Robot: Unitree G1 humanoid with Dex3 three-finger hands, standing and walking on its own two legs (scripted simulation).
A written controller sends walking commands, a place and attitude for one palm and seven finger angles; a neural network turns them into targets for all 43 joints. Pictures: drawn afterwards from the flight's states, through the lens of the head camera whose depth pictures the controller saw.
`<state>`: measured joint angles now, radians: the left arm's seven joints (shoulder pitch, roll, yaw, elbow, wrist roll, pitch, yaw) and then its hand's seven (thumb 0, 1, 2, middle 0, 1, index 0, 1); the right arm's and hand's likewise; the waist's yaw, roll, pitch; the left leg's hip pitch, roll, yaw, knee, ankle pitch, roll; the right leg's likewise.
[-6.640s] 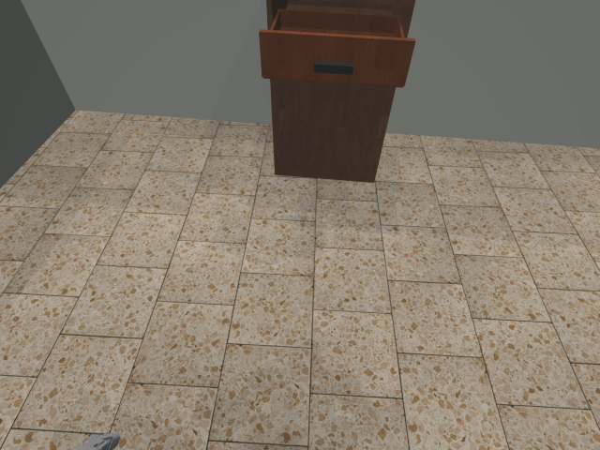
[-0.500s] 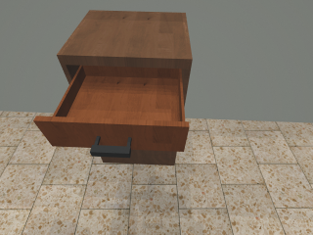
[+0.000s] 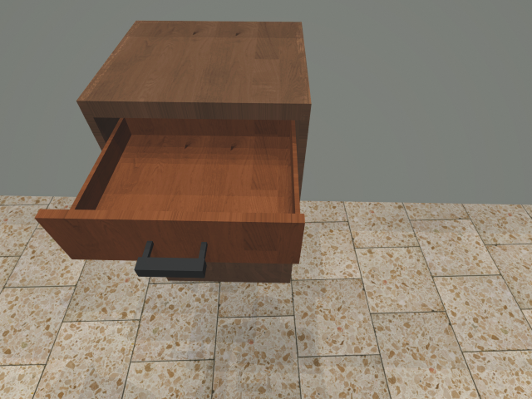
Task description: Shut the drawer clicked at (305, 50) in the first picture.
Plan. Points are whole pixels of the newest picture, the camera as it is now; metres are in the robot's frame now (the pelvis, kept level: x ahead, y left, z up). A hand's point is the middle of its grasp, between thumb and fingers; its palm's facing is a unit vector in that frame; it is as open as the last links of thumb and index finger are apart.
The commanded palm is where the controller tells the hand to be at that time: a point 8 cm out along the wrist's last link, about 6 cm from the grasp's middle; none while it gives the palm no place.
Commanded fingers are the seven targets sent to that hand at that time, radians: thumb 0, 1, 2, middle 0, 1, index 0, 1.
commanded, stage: come to a stop and stand still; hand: left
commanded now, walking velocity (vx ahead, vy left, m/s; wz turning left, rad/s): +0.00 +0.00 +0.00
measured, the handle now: (174, 256) +0.35 +0.19 -0.03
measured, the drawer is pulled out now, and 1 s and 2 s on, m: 0.29 0.29 0.29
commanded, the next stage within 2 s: look again from close up in 0.08 s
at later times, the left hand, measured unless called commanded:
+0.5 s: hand out of the picture -0.01 +0.21 -0.18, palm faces +0.03 -0.98 -0.20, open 7.3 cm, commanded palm none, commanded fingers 0.00 0.90 0.90 -0.20 -0.30 -0.20 -0.30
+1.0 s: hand out of the picture -0.01 +0.21 -0.18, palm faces -0.01 -0.98 -0.18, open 7.3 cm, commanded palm none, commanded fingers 0.00 0.90 0.90 -0.20 -0.30 -0.20 -0.30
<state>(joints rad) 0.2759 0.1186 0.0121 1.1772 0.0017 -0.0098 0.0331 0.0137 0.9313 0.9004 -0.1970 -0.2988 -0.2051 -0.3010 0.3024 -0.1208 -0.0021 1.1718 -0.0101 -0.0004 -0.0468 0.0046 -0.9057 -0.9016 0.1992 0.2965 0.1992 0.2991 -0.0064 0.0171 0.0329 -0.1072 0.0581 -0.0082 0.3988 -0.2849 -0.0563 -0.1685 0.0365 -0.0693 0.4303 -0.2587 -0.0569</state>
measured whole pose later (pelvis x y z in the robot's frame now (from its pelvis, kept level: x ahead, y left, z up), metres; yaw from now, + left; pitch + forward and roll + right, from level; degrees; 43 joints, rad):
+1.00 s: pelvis +0.00 +0.04 -0.01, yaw -2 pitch -1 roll +1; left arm 0.31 0.13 0.00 1.11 0.02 0.02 0.02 0.00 0.91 0.90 -0.20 -0.30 -0.20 -0.30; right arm 0.33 -0.14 0.01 1.11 -0.02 -0.02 -0.03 0.00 -0.90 -0.90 0.20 0.30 0.20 0.30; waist 0.00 -0.01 0.03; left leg -0.13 -0.03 0.09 0.48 -0.34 0.04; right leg -0.23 -0.04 0.00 0.58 -0.33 0.00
